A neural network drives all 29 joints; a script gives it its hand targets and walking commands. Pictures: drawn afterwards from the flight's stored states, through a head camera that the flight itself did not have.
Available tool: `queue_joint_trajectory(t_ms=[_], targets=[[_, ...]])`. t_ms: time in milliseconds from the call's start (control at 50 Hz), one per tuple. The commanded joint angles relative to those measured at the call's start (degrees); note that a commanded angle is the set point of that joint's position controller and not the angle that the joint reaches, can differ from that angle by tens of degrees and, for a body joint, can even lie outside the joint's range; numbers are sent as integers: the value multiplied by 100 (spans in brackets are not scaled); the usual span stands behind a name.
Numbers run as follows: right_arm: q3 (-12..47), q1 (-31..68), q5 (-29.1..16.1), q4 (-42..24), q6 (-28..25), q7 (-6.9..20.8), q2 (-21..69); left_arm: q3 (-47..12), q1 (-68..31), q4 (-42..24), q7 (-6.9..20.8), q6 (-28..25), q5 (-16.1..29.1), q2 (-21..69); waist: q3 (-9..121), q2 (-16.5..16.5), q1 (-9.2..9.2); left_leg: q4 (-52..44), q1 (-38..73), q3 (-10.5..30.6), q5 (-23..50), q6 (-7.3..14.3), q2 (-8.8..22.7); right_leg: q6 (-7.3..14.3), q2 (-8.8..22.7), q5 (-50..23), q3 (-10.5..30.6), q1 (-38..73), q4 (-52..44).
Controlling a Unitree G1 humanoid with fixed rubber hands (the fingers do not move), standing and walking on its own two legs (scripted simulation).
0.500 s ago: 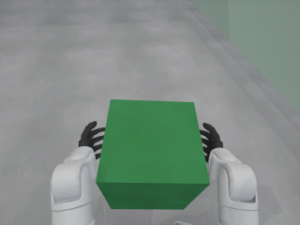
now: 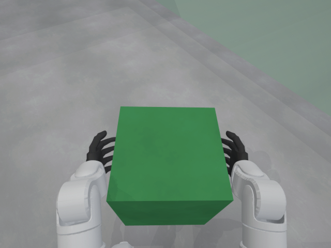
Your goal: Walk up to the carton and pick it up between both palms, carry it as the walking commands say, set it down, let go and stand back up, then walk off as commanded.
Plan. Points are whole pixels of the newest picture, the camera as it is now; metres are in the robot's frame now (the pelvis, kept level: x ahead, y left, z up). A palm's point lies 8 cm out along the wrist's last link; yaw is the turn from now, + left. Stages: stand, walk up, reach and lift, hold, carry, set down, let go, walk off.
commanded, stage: carry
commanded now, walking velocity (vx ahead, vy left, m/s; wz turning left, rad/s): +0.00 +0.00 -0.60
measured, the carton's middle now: (166, 171) +0.29 +0.00 +0.00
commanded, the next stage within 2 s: none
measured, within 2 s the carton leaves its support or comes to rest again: neither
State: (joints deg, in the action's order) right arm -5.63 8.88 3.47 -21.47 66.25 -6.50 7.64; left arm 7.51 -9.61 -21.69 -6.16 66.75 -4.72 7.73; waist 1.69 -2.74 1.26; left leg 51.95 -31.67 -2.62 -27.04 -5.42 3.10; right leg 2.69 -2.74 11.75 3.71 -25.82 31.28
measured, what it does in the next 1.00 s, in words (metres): steps on the spot, turning right: left foot, then right foot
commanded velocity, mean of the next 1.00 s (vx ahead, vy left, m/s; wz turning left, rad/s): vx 0.00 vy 0.00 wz -0.60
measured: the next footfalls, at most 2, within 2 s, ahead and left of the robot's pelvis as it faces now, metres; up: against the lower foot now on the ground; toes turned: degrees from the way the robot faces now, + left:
left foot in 0.10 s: +0.03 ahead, +0.13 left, +0.00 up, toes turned +3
right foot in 0.48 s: -0.03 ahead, -0.09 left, +0.00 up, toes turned -25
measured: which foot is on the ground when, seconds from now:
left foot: up 0.00-0.08, down 0.10-0.48, up 0.50-0.86, down 0.88-1.00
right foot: down 0.00-0.10, up 0.12-0.46, down 0.48-0.88, up 0.90-1.00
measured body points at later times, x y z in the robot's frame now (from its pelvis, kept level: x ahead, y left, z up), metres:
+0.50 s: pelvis -0.03 +0.02 -0.01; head -0.01 +0.02 +0.44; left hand +0.31 +0.06 +0.06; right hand +0.20 -0.22 +0.06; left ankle -0.01 +0.13 -0.73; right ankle -0.07 -0.07 -0.74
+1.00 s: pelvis -0.07 +0.06 +0.00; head -0.03 +0.07 +0.45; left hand +0.27 +0.04 +0.06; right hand +0.10 -0.22 +0.07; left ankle -0.02 +0.15 -0.73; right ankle -0.13 -0.04 -0.66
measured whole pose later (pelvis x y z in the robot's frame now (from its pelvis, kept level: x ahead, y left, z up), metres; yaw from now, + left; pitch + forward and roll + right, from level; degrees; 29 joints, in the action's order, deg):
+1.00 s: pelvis -0.07 +0.06 +0.00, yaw -36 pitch +3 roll -1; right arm -6.7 14.3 4.3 -13.2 66.3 -7.0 8.6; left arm 10.1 -14.3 -15.8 -6.7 68.5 -3.9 5.5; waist 1.1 -3.1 -1.7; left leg 33.4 -18.7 -8.4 -18.0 1.1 4.7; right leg -2.4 -2.1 26.1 -0.9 -35.5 63.5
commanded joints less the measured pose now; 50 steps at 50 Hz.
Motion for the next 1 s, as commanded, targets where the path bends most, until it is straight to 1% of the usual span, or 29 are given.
queue_joint_trajectory(t_ms=[0, 40, 60, 80, 100, 120, 160, 200, 240, 280, 340, 400, 440, 460, 480, 500, 520, 540, 620, 760, 820, 840, 860, 880, 900, 920, 940, 960, 980], targets=[[4054, 2522, -2020, -441, 20, 1430, 5151, -4142, -2352, -479, 1489, 51, 2102, 4837, 2093, -771, -217, -869, 507, -159, 115, 71, -231, 466, 1324, -2630, 1339, 1784, -457], [3967, 2506, -1990, -368, 47, 1429, 5160, -4183, -2478, -491, 1478, 72, 2107, 4826, 2067, -686, -148, -2179, 1330, -370, 639, 93, -293, 243, 1049, -2006, 1151, 1447, -242], [3912, 2466, -1927, -317, 61, 1439, 5116, -4191, -2493, -412, 1480, 92, 2102, 4836, 2194, -517, -93, -2811, 2150, -285, 1108, 169, -70, 42, 867, -1546, 1016, 1026, -17], [3832, 2430, -1868, -215, 80, 1461, 5079, -4229, -2595, -415, 1482, 105, 2125, 4883, 2225, 267, -42, -3227, 2971, 522, 1147, 465, 726, -196, 458, -244, 725, 112, 578], [3816, 2365, -1798, -181, 79, 1492, 4926, -4267, -2588, -348, 1474, 124, 2116, 4916, 2109, 1916, 2, -3362, 3454, 2033, 2692, 1121, 2356, -513, -264, 2039, 8, -1234, 2106], [3721, 2296, -1779, -31, 81, 1533, 4963, -4387, -2911, -284, 1496, 160, 2163, 4945, 1831, 1843, 41, -3361, 2597, 1732, 2895, 1672, 2794, -572, 282, 2384, -285, -1202, 3304], [3734, 2512, -1776, -63, 29, 1532, 5131, -4516, -3341, -349, 1572, 129, 2417, 5110, 1258, 917, -17, -3373, 1803, 921, 2347, 1410, 2083, -516, 387, 1691, -306, -1078, 3986], [3685, 2760, -1879, -269, 3, 1540, 5180, -4536, -3442, -472, 1546, 91, 2506, 5203, 1169, 1166, -92, -3154, 1972, 135, 2417, 1098, 1614, -616, 368, 1217, -481, -1134, 3742], [3560, 2715, -1836, -321, 39, 1492, 5089, -4570, -3394, -414, 1515, 109, 2568, 5158, 1381, 1333, -96, -2835, 2345, -242, 3049, 1012, 1429, -695, 258, 1326, -744, -989, 2990], [3494, 2625, -1835, -176, 86, 1479, 4966, -4586, -3384, -351, 1436, 139, 2553, 5053, 1669, 1691, -69, -2667, 2787, -349, 3631, 1074, 1521, -681, 216, 1449, -942, -869, 2381], [3541, 2986, -1813, -68, 113, 1442, 4884, -4524, -3668, -148, 1400, 170, 2532, 5005, 1864, 1712, -7, -2366, 3143, -492, 4324, 1095, 1642, -599, 95, 1367, -1249, -497, 1337], [3537, 2768, -1659, 269, 144, 1423, 4954, -4302, -3360, 353, 1486, 230, 2449, 5094, 1926, 1575, -32, -1909, 3153, -536, 4209, 926, 1826, -436, 40, 895, -1318, 44, 220], [3654, 3003, -1715, 229, 98, 1450, 5015, -4178, -3356, 557, 1546, 187, 2393, 5239, 1872, 899, -146, -1299, 2394, -667, 3740, 419, 1698, -297, 314, -259, -886, 1165, -1002], [3540, 2382, -1572, 339, 159, 1483, 5059, -3991, -2606, 706, 1578, 235, 2223, 5343, 1846, 259, -188, -609, 1326, -685, 2426, 143, 1448, -87, 1010, -1586, 55, 1936, -916], [3794, 3242, -1797, 69, 109, 1495, 5186, -4010, -3120, 657, 1548, 95, 2205, 5258, 1980, -1322, -198, 409, -332, -781, -737, -180, 581, 644, 2260, -5105, 1781, 2915, -328], [4205, 4613, -2229, -294, -5, 1491, 5211, -4155, -4075, 365, 1516, -44, 2400, 5258, 2089, -1276, -204, 1025, -730, -300, -1419, -82, 489, 933, 2232, -6556, 1592, 3211, 29], [4002, 3010, -1952, 98, 93, 1507, 5430, -3945, -2733, 493, 1548, 73, 2181, 5414, 2140, -758, -166, 1323, -776, -124, -1188, -44, 520, 845, 2092, -6158, 1179, 3206, 20], [4075, 3046, -2049, 78, 53, 1513, 5577, -3992, -2863, 327, 1534, 26, 2181, 5406, 2232, -477, -178, 1312, -839, -62, -870, -54, 488, 759, 1985, -5821, 940, 3319, 59], [4354, 3805, -2436, -646, -107, 1470, 5630, -4071, -3188, -344, 1433, -133, 2182, 5309, 2379, -469, -219, 990, -502, -69, -200, -104, 298, 661, 1598, -4582, 652, 2778, -19], [4080, 2992, -2174, -137, 3, 1395, 5292, -4044, -2565, -54, 1395, -9, 2004, 4872, 2447, -685, -267, -172, 180, -92, -75, 35, -59, 669, 1559, -3632, 1190, 2293, -236], [3915, 2871, -2047, 8, 25, 1403, 5247, -4119, -2741, -99, 1414, 25, 2038, 4834, 2409, -545, -192, -1823, 1233, -309, 450, 76, -351, 345, 1132, -2872, 1010, 1816, -73], [3774, 2390, -1916, 181, 75, 1424, 5289, -4068, -2374, 52, 1419, 68, 1947, 4896, 2423, -421, -97, -2772, 2093, -308, 1051, 121, -163, 119, 898, -2342, 761, 1350, 223], [3768, 2627, -1896, 75, 39, 1431, 5208, -4166, -2685, -45, 1447, 59, 2040, 4926, 2392, 120, -19, -3069, 3054, 386, 1440, 416, 549, -145, 519, -1082, 509, 260, 796], [3840, 3127, -1942, 99, -8, 1438, 5027, -4279, -3380, -166, 1445, 52, 2191, 4870, 2246, 1924, -8, -3261, 3741, 2049, 2970, 1096, 2158, -488, -184, 1840, -57, -1297, 2109], [3749, 3061, -1949, 168, -25, 1470, 5078, -4448, -3726, -264, 1454, 70, 2263, 4916, 1872, 2043, 31, -3302, 2848, 1968, 3583, 1750, 2809, -546, 212, 2503, -296, -1399, 3389], [4015, 5068, -2328, -89, -175, 1413, 5039, -4842, -5736, -508, 1439, -67, 2757, 4873, 1582, 1390, -35, -3265, 2401, 1624, 3317, 1700, 2438, -509, 356, 2158, -103, -1361, 3903], [3733, 3653, -2004, 289, -52, 1419, 5105, -4609, -4472, -55, 1497, 53, 2570, 5063, 1295, 930, -57, -3393, 1976, 1106, 2497, 1512, 2174, -528, 414, 1740, -231, -1312, 4212], [3700, 3881, -2010, 322, -70, 1402, 5082, -4579, -4683, 104, 1513, 39, 2690, 5121, 1280, 865, -106, -3383, 2075, 685, 2018, 1311, 1885, -605, 468, 1362, -345, -1308, 4198], [3508, 3289, -1855, 476, -7, 1387, 5136, -4362, -3935, 366, 1527, 95, 2560, 5168, 1339, 983, -137, -3234, 2266, 284, 2220, 1166, 1668, -672, 467, 1107, -516, -1296, 3883]])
